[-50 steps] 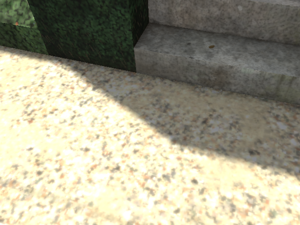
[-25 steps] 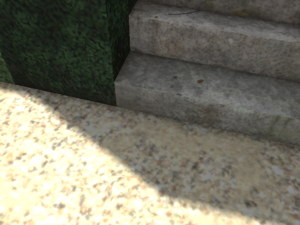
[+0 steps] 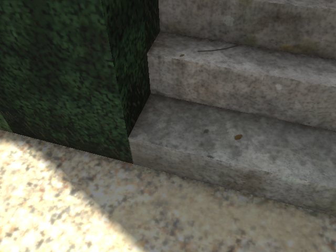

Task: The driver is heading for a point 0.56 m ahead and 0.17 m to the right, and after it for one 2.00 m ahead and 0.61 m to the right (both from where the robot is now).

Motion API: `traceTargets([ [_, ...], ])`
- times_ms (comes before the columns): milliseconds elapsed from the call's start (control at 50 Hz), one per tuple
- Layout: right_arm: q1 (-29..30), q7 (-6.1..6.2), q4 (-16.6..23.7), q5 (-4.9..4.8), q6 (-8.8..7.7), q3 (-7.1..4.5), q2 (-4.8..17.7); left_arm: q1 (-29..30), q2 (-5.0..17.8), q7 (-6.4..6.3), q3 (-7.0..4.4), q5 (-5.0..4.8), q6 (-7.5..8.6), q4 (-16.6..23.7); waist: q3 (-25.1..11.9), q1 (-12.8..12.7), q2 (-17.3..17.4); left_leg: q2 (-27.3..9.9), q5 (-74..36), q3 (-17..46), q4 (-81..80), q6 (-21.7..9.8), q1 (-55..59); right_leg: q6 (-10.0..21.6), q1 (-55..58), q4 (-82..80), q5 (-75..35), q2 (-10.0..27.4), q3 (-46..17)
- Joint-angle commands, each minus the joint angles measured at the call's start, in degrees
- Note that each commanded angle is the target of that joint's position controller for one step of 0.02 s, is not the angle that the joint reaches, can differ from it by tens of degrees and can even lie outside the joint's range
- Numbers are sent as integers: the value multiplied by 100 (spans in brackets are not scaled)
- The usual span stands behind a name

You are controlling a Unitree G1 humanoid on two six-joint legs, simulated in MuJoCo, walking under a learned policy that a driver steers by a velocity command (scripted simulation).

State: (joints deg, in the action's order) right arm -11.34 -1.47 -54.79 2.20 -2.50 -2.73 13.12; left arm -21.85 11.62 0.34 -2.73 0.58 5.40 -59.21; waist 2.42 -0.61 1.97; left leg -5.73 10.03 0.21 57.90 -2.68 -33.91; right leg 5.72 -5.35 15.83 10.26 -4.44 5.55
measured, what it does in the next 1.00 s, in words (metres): walks ahead, turning right: left foot, then right foot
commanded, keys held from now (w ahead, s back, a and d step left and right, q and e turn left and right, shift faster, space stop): w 0.26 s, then w+e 0.52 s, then e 0.22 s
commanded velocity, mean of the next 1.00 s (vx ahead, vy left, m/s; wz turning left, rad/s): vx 0.46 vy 0.00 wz -0.31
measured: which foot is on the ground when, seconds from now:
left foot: up 0.00-0.26, down 0.28-0.80, up 0.82-1.00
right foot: down 0.00-0.30, up 0.32-0.78, down 0.80-1.00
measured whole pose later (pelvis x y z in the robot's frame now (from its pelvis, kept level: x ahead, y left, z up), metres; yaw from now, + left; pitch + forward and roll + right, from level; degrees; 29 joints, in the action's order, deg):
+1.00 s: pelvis +0.49 -0.01 -0.01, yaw -22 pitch +3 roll +1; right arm -6.4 3.4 -50.4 2.6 -2.5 -1.3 12.1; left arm -8.5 15.3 -0.6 -3.8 0.7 2.6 -52.0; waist 4.7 -0.8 0.0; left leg -2.3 21.8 0.4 67.4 2.7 -30.0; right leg 7.7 -20.3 25.0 7.0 -7.1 0.3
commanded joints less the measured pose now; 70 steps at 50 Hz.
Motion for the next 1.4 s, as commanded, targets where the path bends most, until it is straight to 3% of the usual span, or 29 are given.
traceTargets([
  [20, 318, -38, 356, -25, 11, -1, 168, -156, 577, -5, -66, -11, 98, 178, 311, 64, -489, -74, -658, -198, -723, 137, -346, 592, -205, -981, -1465, 1417, -963],
  [180, 1521, -30, 777, -85, -79, 55, 203, -796, 658, -113, -54, 66, 63, -124, 412, -233, -579, 227, -809, -416, -2429, -97, -208, 533, 1048, -661, -2464, 1703, -809],
  [220, 1331, -11, 757, -79, -131, 17, 270, -677, 693, -142, -67, 86, 50, -147, 315, -61, -608, 387, -354, -471, -2671, -275, 207, 445, 1258, -226, -3392, 1775, -728],
  [260, 335, 62, 435, -73, -195, -90, 426, -500, 734, -117, -68, 84, 21, -133, -213, 385, -596, 746, -104, -620, -3120, -475, 1571, 287, 1140, 1018, -4540, 1633, -575],
  [280, -652, 125, 102, 13, -297, -205, 682, -505, 626, -99, -17, 65, 23, -114, -723, 740, -401, 516, -235, -320, -3240, -667, 2997, 200, 410, 2166, -3923, 1418, -483],
  [300, -1543, 214, -14, 164, -342, -353, 1233, -648, 227, -37, 105, -146, 43, 143, -1552, 889, 508, -1055, 405, 1641, -3388, -1123, 4829, -19, -1396, 4118, -1688, 851, -166],
  [320, -1508, 172, -40, 73, -289, -450, 1439, -746, 380, -49, 31, -225, 36, 163, -2136, 739, 1103, -2037, 618, 3768, -4222, -1569, 5379, -39, -2608, 5705, 1893, -7, -436],
  [340, -757, 156, 99, -54, -268, -376, 1147, -241, 758, -73, -70, -137, -7, 195, -1352, 483, 258, -1743, 948, 2996, -4381, -1324, 4632, 67, -2979, 5822, 1361, 496, -906],
  [360, -260, 175, 153, -132, -306, -277, 776, 106, 615, -28, -41, -59, 15, 243, -650, 344, -7, -1521, 988, 2225, -4627, -1130, 3753, 46, -2945, 5479, 853, 777, -933],
  [400, -108, 223, -12, -163, -468, -167, 402, 266, 398, 37, -41, 112, -100, 194, -70, 44, 20, -1072, 409, 1263, -4980, -695, 2726, 3, -2567, 5032, 538, 1047, -907],
  [480, -371, 270, -268, -244, -617, -80, 359, 394, 178, 151, -20, 173, -311, 198, -74, -161, 68, -833, -1272, 145, -5093, -556, 2707, -29, -2722, 4892, -47, 1075, -770],
  [540, -517, 248, -326, -140, -590, -51, 393, 1222, 284, 207, -35, 158, -280, 469, 21, -44, 175, -644, -1985, -531, -5112, -442, 2736, -84, -3043, 4246, -675, 1073, -584],
  [600, -710, 302, -407, -181, -605, -10, 355, 1944, 223, 150, 31, 64, -278, 739, 135, 125, 139, -512, -2443, -892, -5173, -360, 2923, -197, -2983, 2891, -1191, 981, -337],
  [680, -981, 379, -485, -217, -622, -26, 494, 2455, 181, 138, 127, 150, -281, 979, 72, 191, 219, -667, -3293, -1204, -4884, -284, 3387, -123, -2561, 1790, -1252, 718, 55],
  [740, -1002, 449, -429, -172, -562, -58, 587, 2303, 423, 119, 62, 275, -238, 1069, -135, -51, 195, -891, -4666, -1282, -4066, -237, 3878, 167, -2437, 1669, -727, 483, 172],
  [800, -859, 458, -233, -120, -327, -149, 847, 947, 620, 17, -65, 229, -26, 664, -894, -453, 301, -773, -5016, -1384, -1666, -200, 3930, 603, -1311, 1041, -149, -40, 233],
  [820, -746, 412, -56, -152, -311, -132, 802, 248, 1057, 1, -217, 358, 50, 503, -1299, -750, 18, -641, -3540, -1393, -251, 4, 2704, 897, 38, 1053, -1212, 540, -528],
  [840, -1080, 303, 310, -284, -342, 32, 189, 373, 1769, -59, -448, 408, -17, 691, -1899, -354, -1790, 481, 1489, -1427, 1945, 386, -8, 1933, 2133, 1326, -3705, 2233, -2900],
  [860, -680, 395, 275, -141, -304, 6, 445, 279, 1735, -105, -457, 252, -141, 755, -2215, -431, -795, 772, 2025, -251, 2864, 407, -309, 2092, 2017, 874, -5002, 2391, -3640],
  [900, -433, 454, 307, -86, -285, 58, 338, 1118, 1193, -118, -329, 6, -203, 989, -1184, -108, 51, 241, 1184, 112, 2088, 448, -125, 1613, 598, 710, -5291, 2086, -2309],
  [940, -275, 503, 433, 79, -73, 48, 404, 1356, 858, -123, -207, -88, -223, 1052, -746, 100, -29, 213, 1134, 150, 1339, 538, 224, 1249, -241, 546, -4898, 1588, -1943],
  [1020, -388, 554, 553, 14, 223, 95, 186, 1209, 1109, -98, -261, 64, -263, 1032, -1082, 170, -447, 440, 1077, -8, 297, 648, 458, 857, -396, 740, -5180, 1269, -1815],
  [1080, 72, 589, 835, -103, 323, 39, 384, 967, 1193, -163, -251, 19, -313, 945, -1085, 3, -627, 457, 942, 34, -283, 709, 442, 646, -368, 729, -4653, 1240, -2088],
  [1140, -38, 627, 824, -100, 456, -21, 428, 1178, 1128, -227, -240, 151, -414, 1085, -1236, 4, -867, 556, 956, 54, 250, 708, 614, 613, -650, 797, -3515, 1196, -2380],
  [1260, 609, 604, 1079, -190, 383, 60, 464, 906, 1009, -319, -174, 126, -593, 1004, -816, -310, -697, 461, 1420, 192, -977, 565, 777, 634, -89, 613, -2842, 1403, -2947],
  [1320, 232, 602, 940, -292, 293, 107, 487, 960, 941, -297, -117, 126, -651, 955, -641, -197, -960, 616, 1696, 71, -2069, 339, 1479, 664, 28, 568, -2720, 1355, -3049],
  [1360, -155, 588, 795, -235, 203, 148, 380, 1131, 940, -268, -88, 60, -667, 951, -465, 74, -720, 593, 605, 67, -3626, 205, 2383, 391, -378, 680, -1939, 1047, -2935],
  [1380, -140, 588, 797, -93, 129, 137, 522, 1127, 809, -253, -52, 5, -649, 980, -396, 12, -293, 143, -1, 574, -4176, 83, 2831, 80, -825, 923, -1002, 755, -2738],
  [1400, -43, 629, 939, 65, 83, 110, 821, 742, 566, -209, 24, -72, -625, 959, -450, -158, 614, -1146, -1226, 1812, -4532, -164, 3195, -235, -1446, 1858, 925, 154, -2084],
])
Keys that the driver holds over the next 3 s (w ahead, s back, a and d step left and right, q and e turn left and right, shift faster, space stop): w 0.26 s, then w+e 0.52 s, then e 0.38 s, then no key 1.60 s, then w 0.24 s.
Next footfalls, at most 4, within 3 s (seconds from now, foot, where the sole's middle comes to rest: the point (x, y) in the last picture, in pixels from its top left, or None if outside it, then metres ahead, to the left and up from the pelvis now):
0.28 left None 0.33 0.12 -0.78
0.80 right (203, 235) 0.56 -0.08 -0.78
1.38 left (157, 224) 0.61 0.10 -0.78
1.72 right None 0.45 -0.05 -0.78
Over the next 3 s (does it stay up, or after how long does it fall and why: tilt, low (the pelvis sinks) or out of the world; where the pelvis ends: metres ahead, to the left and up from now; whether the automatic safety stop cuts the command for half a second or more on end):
stays up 0.52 0.00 0.00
